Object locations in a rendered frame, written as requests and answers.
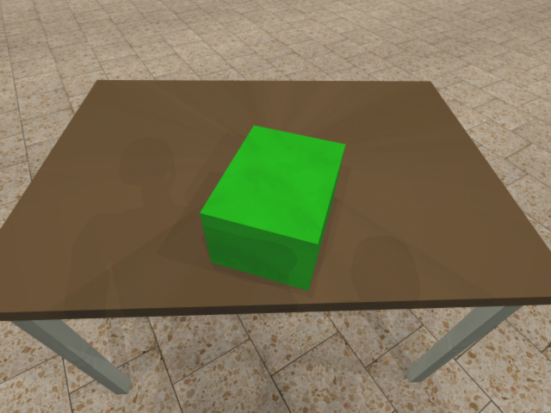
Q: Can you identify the table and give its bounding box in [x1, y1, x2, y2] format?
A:
[0, 80, 551, 394]

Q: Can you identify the carton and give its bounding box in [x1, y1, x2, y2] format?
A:
[200, 126, 345, 291]

